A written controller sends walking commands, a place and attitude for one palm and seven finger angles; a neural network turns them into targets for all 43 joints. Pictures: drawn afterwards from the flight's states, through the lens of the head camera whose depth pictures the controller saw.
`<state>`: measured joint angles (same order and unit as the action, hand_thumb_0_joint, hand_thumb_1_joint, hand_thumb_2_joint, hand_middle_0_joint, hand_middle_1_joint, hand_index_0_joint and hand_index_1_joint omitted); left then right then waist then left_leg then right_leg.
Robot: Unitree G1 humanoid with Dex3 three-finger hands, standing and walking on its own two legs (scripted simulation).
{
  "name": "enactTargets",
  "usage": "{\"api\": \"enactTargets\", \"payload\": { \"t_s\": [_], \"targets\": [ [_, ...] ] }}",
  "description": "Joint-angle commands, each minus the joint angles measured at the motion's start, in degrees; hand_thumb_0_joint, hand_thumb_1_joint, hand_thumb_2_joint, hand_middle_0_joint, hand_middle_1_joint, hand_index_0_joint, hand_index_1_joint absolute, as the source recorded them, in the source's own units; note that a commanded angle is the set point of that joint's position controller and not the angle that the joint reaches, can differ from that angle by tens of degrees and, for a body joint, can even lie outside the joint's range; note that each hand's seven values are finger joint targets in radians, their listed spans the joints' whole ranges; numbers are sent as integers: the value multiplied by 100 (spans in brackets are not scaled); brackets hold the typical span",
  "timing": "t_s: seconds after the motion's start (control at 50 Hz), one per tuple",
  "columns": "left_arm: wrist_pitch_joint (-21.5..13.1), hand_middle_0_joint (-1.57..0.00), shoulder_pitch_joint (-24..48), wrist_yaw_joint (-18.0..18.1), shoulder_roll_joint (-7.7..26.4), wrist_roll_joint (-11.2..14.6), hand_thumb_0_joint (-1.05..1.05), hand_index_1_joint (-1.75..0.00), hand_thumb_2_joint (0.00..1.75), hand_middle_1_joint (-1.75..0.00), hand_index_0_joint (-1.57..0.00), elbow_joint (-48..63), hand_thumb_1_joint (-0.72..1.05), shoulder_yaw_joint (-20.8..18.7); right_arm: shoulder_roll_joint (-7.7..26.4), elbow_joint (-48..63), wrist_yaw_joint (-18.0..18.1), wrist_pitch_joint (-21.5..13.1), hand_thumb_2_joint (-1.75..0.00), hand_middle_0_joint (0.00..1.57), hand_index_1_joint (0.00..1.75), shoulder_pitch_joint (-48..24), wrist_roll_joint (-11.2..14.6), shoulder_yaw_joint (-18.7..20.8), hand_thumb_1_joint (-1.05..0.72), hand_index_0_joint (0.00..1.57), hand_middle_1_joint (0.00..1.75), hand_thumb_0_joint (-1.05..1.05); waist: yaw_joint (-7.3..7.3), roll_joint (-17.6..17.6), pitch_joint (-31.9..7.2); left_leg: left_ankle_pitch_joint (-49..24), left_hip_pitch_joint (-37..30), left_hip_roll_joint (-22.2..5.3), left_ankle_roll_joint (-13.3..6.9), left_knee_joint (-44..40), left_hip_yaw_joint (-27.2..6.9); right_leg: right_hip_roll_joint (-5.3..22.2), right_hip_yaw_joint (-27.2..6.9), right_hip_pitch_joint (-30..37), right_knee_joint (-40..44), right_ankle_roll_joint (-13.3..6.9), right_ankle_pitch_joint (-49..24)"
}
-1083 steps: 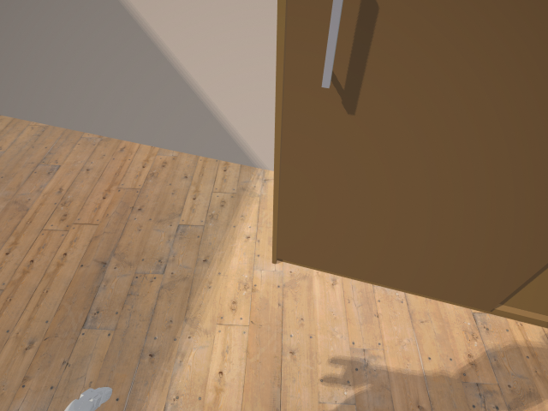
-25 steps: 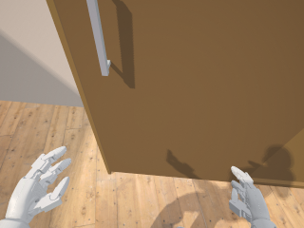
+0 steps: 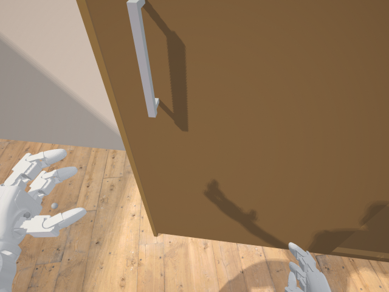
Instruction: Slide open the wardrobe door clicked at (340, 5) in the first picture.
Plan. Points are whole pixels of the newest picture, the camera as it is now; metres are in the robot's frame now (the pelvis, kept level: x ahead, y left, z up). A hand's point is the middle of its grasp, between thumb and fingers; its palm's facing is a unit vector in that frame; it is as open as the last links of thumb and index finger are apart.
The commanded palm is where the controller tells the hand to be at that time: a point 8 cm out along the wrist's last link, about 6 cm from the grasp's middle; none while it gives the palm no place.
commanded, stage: raise the hand with hooked fingers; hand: left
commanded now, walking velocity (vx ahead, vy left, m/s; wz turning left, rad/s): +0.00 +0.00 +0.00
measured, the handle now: (147, 64) +0.49 +0.15 +0.24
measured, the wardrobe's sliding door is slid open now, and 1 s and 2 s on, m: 0.00 0.00 0.00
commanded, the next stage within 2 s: move the hooked fingers beside the handle in 1.22 s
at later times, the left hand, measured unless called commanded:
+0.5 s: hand (34, 156) +0.26 +0.28 +0.21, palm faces +0.05 -0.99 -0.12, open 13.8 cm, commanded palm +0.22 +0.32 +0.23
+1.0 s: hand (22, 119) +0.28 +0.28 +0.26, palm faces +0.06 -0.99 -0.09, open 13.9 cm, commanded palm +0.24 +0.32 +0.27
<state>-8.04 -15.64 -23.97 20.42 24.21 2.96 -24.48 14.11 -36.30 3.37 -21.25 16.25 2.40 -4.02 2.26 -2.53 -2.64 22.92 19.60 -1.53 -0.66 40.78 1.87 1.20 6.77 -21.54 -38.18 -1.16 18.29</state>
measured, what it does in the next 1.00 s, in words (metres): stands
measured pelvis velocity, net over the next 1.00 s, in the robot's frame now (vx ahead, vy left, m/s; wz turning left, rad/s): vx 0.00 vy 0.00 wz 0.00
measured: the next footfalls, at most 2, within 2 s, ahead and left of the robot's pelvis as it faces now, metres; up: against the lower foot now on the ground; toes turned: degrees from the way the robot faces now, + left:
none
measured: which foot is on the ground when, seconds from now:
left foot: down 0.00-1.00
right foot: down 0.00-1.00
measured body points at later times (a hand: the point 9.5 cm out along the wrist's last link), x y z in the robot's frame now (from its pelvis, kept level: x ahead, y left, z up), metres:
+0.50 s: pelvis +0.00 +0.00 +0.02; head -0.02 -0.02 +0.47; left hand +0.25 +0.33 +0.21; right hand +0.21 -0.20 -0.04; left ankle -0.02 +0.11 -0.72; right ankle +0.02 -0.11 -0.72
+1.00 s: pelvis +0.00 +0.00 +0.02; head -0.03 -0.03 +0.47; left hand +0.27 +0.33 +0.27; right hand +0.21 -0.22 -0.04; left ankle -0.02 +0.11 -0.72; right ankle +0.02 -0.11 -0.72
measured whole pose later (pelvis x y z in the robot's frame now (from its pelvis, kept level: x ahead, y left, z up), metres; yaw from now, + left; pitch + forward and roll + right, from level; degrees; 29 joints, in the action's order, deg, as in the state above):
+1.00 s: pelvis +0.00 +0.00 +0.02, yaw +0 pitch -4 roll +0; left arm 19.0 13.7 -27.8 30.7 19.8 -4.2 -29.9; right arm 16.8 -35.4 3.4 -12.3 10.9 5.2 -5.5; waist 3.9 -3.4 -1.5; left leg 15.9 5.9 -0.4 -0.6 25.5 2.2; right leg 1.3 6.5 -9.0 -25.6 -1.3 12.9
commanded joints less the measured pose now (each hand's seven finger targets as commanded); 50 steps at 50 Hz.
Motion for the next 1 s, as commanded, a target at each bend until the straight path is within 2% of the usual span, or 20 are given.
{"api": "enactTargets", "payload": {
  "t_s": [0.0,0.04,0.12,0.16,0.2,0.26,0.32,0.38,0.44,0.48,0.52,0.6,0.68,0.72,0.78,0.82,0.88,0.9,0.92,0.98],
  "targets": [
    [115,-27,1029,-133,1106,-162,0,-98,45,-98,-27,899,-15,-129,887,874,167,-463,-90,20,30,-742,102,338,-90,20,30,0,-14,-60,-400,-1232,-10,28,-45,-917,-355,-32,-387,606,744,51,-1013],
    [258,-28,1457,-106,1390,-242,0,-100,43,-100,-28,1082,-20,-270,889,862,220,-437,-90,20,30,-790,110,305,-90,20,30,0,20,-103,-339,-1176,-135,39,-57,-1068,-384,-22,-382,748,876,30,-866],
    [234,-29,2218,80,2069,-236,0,-107,39,-107,-29,1689,-29,-907,815,871,285,-405,-90,20,30,-920,64,231,-90,20,30,0,164,-288,-763,-1459,-603,54,-38,-1263,-458,-52,-340,1210,991,-15,-1008],
    [196,-29,2197,102,1977,-144,0,-110,37,-110,-29,1650,-34,-981,755,868,278,-405,-90,20,30,-931,57,196,-90,20,30,0,203,-457,-929,-1759,-804,79,6,-1341,-455,-50,-280,1414,989,-40,-1376],
    [325,-29,2293,55,1857,-89,0,-112,35,-112,-29,1339,-38,-917,751,814,270,-370,-90,20,30,-973,85,171,-90,20,30,0,208,-670,-735,-1749,-848,84,35,-1426,-433,-56,-273,1372,1067,-38,-1443],
    [807,-30,2481,-150,1664,-87,0,-117,32,-117,-30,588,-45,-637,796,736,266,-251,-90,20,30,-992,158,144,-90,20,30,0,154,-493,-121,-1558,-717,66,14,-1573,-412,-42,-309,1212,1256,-22,-1413],
    [1391,-30,2724,-308,1696,-195,0,-120,30,-120,-30,144,-50,-480,866,802,256,-89,-90,20,30,-1032,224,137,-90,20,30,0,151,-98,80,-1408,-664,60,-31,-1672,-435,-36,-355,1163,1387,-7,-1246],
    [1676,-30,3572,-358,2100,-304,0,-120,30,-120,-30,672,-50,-566,846,962,247,34,-90,20,30,-1179,240,111,-90,20,30,0,141,-178,-476,-1576,-985,89,-50,-1711,-460,-12,-351,1341,1391,-8,-1346],
    [1543,-30,4137,-233,2577,-298,0,-120,30,-120,-30,1458,-50,-987,748,1066,221,62,-90,20,30,-1307,196,60,-90,20,30,0,220,-449,-1154,-2011,-1382,136,-36,-1681,-467,-38,-349,1722,1370,-53,-1675],
    [1448,-30,4182,-160,2660,-266,0,-120,30,-120,-30,1513,-50,-1157,696,1053,220,87,-90,20,30,-1315,180,29,-90,20,30,0,245,-464,-1268,-2197,-1521,138,-15,-1722,-465,-63,-299,1813,1391,-64,-1833],
    [1509,-30,4150,-127,2806,-232,0,-120,30,-120,-30,1124,-50,-1374,706,954,211,144,-90,20,30,-1322,171,15,-90,20,30,0,297,-379,-1036,-2125,-1419,140,-27,-1770,-441,-72,-292,1823,1503,-74,-1789],
    [2150,-30,4421,-252,2572,-361,0,-120,30,-120,-30,-231,-50,-988,828,753,209,288,-90,20,30,-1315,276,23,-90,20,30,0,166,-263,-163,-1679,-1083,115,-46,-1959,-421,10,-283,1353,1655,-43,-1450],
    [2550,-30,5316,-379,2638,-562,0,-120,30,-120,-30,-50,-50,-588,860,912,179,353,-90,20,30,-1459,330,40,-90,20,30,0,147,-519,-604,-1838,-1368,144,-56,-1908,-440,79,-377,1395,1629,-57,-1565],
    [2608,-30,5292,-486,2582,-521,0,-120,30,-120,-30,-47,-50,-487,810,993,149,382,-90,20,30,-1490,335,1,-90,20,30,0,147,-170,-806,-1968,-1452,150,-71,-1859,-470,51,-381,1527,1607,-56,-1694],
    [2453,-30,4813,-605,2781,-385,0,-120,30,-120,-30,63,-50,-911,855,1055,109,456,-90,20,30,-1483,320,54,-90,20,30,0,231,326,-1173,-2072,-1475,197,-133,-1773,-440,36,-361,1738,1520,-19,-1922],
    [2348,-30,4509,-581,3063,-289,0,-120,30,-120,-30,236,-50,-1315,845,1092,51,515,-90,20,30,-1537,297,58,-90,20,30,0,357,281,-1304,-2236,-1434,206,-130,-1738,-391,33,-367,1927,1494,-29,-2080],
    [2294,-30,4622,-408,3046,-266,0,-120,30,-120,-30,382,-50,-1421,814,1116,32,533,-90,20,30,-1585,288,67,-90,20,30,0,345,-87,-1019,-2152,-1354,192,-98,-1831,-369,40,-326,1747,1519,-60,-1938],
    [2326,-30,4671,-339,3029,-301,0,-120,30,-120,-30,304,-50,-1397,826,1094,39,536,-90,20,30,-1581,285,66,-90,20,30,0,336,-232,-873,-2063,-1324,185,-97,-1854,-350,43,-337,1640,1553,-68,-1829],
    [2358,-30,4651,-288,3029,-316,0,-120,30,-120,-30,284,-50,-1392,823,1079,37,545,-90,20,30,-1585,277,86,-90,20,30,0,347,-80,-799,-2061,-1299,168,-116,-1812,-329,50,-383,1650,1589,-51,-1830],
    [2450,-30,5195,-164,2714,-484,0,-120,30,-120,-30,442,-50,-912,806,1050,100,512,-90,20,30,-1578,321,64,-90,20,30,0,196,-713,-581,-1876,-1414,152,-69,-1898,-337,63,-378,1373,1617,-73,-1543]
  ]
}}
